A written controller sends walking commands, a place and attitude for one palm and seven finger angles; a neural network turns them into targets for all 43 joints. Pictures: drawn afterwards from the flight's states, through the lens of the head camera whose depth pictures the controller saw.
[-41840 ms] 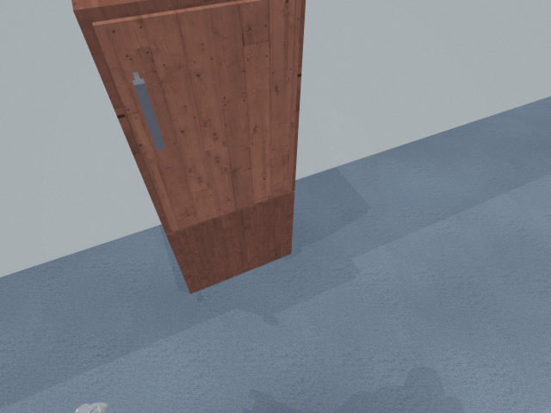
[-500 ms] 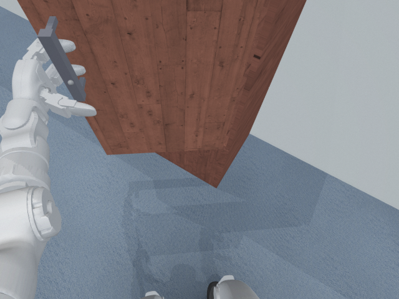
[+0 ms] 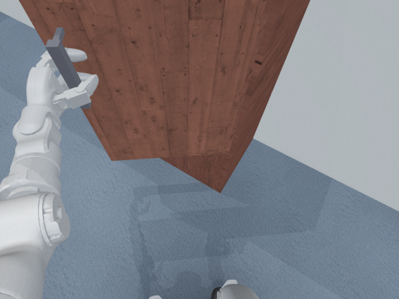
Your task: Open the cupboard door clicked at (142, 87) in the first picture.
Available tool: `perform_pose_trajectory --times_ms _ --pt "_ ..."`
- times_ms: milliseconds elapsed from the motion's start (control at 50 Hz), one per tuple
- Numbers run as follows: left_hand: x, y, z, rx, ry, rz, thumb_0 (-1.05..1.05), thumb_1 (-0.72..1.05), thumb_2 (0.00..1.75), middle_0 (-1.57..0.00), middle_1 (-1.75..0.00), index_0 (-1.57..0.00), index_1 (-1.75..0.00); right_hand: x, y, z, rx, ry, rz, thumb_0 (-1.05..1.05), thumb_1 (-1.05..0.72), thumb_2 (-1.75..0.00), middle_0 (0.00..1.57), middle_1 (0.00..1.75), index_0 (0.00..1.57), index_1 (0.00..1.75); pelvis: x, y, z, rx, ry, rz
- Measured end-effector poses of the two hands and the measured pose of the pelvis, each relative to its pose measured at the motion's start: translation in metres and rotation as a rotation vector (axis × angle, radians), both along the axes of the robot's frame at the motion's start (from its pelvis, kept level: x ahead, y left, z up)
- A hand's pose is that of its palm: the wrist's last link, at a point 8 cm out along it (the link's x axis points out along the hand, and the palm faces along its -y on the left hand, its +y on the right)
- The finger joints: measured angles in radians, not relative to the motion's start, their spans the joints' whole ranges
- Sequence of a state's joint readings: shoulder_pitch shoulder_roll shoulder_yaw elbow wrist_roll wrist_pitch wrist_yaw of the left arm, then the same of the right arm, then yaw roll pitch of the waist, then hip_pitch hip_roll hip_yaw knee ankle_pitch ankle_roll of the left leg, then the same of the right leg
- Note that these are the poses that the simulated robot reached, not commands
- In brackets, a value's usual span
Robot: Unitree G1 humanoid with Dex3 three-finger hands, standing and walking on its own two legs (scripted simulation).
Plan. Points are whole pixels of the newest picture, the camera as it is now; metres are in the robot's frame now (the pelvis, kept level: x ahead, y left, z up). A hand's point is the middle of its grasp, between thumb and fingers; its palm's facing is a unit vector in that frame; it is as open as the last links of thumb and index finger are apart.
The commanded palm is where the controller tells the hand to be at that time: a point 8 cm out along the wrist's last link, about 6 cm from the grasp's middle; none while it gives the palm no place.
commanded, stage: close the thumb around the handle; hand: left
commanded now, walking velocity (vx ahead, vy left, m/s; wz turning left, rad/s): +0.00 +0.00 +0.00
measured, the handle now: (73, 71) +0.55 +0.22 +0.11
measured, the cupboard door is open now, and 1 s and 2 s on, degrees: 37 61 78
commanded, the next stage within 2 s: pull the door open along its arc in 0.18 s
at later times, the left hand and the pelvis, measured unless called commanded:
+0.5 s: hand (81, 94) +0.48 +0.19 +0.12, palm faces +0.00 -1.00 -0.01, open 5.6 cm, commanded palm +0.44 +0.24 +0.11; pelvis +0.00 -0.01 +0.00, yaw -1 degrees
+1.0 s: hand (106, 150) +0.36 +0.13 +0.12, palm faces +0.38 -0.93 +0.04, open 5.9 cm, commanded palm +0.30 +0.18 +0.11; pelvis +0.00 -0.01 +0.02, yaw +1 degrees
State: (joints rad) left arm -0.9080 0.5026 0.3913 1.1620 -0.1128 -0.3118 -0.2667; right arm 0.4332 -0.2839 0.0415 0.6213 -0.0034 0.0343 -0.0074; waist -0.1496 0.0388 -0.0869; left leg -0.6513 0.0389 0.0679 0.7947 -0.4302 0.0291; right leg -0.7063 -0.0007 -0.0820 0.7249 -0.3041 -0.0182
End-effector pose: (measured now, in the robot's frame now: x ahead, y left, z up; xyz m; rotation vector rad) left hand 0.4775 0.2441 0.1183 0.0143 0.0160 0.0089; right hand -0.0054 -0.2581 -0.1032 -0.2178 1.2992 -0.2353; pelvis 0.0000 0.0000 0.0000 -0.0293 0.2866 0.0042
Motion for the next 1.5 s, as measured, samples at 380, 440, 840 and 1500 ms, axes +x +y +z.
perform_pose_trajectory --times_ms 380,440,840,1500 --pt "-0.003 0.001 0.000 -0.003 0.001 -0.005 0.01 0.75 0.82 -0.37 -1.35 -0.37 -1.35 -0.004 -0.015 0.004 -0.040 -0.009 0.004 0.00 -0.91 -0.90 0.21 0.30 0.20 0.30 -0.007 -0.006 -0.001 0.004 0.001 0.000" --pt "-0.006 0.000 0.000 -0.002 -0.004 -0.007 0.01 0.75 0.82 -0.37 -1.35 -0.37 -1.35 -0.004 -0.015 0.004 -0.036 -0.016 -0.004 0.00 -0.91 -0.90 0.21 0.30 0.20 0.30 -0.006 -0.006 0.000 0.006 0.000 -0.007" --pt "-0.116 -0.035 -0.005 -0.066 -0.063 0.120 0.00 0.70 0.76 -0.39 -1.35 -0.37 -1.30 0.106 0.003 0.019 0.069 -0.366 0.072 0.01 -0.91 -0.90 0.20 0.30 0.20 0.30 0.002 -0.007 0.014 0.023 -0.120 -0.028" --pt "-0.254 -0.156 0.003 0.012 -0.008 0.314 0.00 0.70 0.76 -0.37 -1.34 -0.38 -1.34 0.184 0.020 0.036 0.136 -0.512 0.243 0.01 -0.91 -0.90 0.20 0.30 0.20 0.30 0.002 -0.034 0.020 0.039 -0.286 0.043"
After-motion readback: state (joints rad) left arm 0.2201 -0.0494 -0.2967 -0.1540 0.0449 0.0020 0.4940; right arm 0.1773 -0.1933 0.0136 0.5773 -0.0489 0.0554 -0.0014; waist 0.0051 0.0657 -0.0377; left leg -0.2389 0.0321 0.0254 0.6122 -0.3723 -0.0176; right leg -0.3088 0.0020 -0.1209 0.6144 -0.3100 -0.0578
